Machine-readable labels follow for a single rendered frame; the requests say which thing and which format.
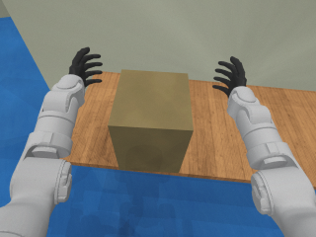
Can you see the table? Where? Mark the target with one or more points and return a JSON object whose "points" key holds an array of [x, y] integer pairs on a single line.
{"points": [[216, 150]]}

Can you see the left robot upper arm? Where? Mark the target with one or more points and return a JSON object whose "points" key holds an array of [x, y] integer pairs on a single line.
{"points": [[40, 184]]}

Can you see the carton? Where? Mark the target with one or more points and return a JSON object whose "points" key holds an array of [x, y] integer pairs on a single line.
{"points": [[151, 121]]}

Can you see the right robot forearm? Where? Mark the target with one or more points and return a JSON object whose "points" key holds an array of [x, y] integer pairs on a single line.
{"points": [[265, 148]]}

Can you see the left robot hand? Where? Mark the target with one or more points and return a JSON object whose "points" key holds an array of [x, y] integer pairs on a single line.
{"points": [[79, 66]]}

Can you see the right robot hand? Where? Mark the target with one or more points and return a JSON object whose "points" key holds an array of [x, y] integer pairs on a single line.
{"points": [[237, 77]]}

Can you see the left robot forearm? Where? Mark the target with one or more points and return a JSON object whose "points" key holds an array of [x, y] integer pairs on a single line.
{"points": [[51, 138]]}

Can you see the right robot upper arm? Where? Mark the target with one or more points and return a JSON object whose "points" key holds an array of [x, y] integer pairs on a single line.
{"points": [[285, 195]]}

